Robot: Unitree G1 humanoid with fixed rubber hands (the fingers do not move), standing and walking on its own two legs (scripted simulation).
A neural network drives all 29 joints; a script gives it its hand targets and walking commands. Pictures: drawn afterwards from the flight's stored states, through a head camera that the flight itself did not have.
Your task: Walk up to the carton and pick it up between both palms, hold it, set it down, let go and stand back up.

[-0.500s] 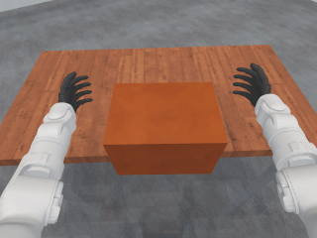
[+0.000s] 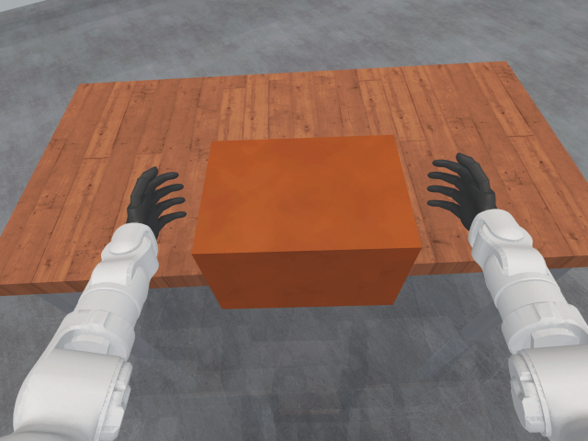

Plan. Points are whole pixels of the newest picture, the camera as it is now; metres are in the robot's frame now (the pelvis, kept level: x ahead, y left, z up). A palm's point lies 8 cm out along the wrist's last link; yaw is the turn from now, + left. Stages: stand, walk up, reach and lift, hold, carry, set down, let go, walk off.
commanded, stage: set down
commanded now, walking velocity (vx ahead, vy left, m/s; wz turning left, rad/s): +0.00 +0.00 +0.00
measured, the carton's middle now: (304, 225) +0.45 -0.02 -0.02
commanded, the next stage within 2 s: let go in 1.34 s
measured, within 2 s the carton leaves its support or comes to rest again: neither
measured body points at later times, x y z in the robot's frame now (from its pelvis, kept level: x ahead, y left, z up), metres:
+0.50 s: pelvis +0.04 +0.00 +0.01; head +0.06 +0.00 +0.46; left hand +0.37 +0.24 +0.03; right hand +0.36 -0.27 +0.03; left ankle +0.04 +0.11 -0.74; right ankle +0.03 -0.11 -0.74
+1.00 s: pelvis +0.02 +0.00 +0.00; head +0.04 +0.01 +0.45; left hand +0.30 +0.23 -0.01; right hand +0.30 -0.27 +0.00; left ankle +0.04 +0.11 -0.74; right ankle +0.03 -0.11 -0.74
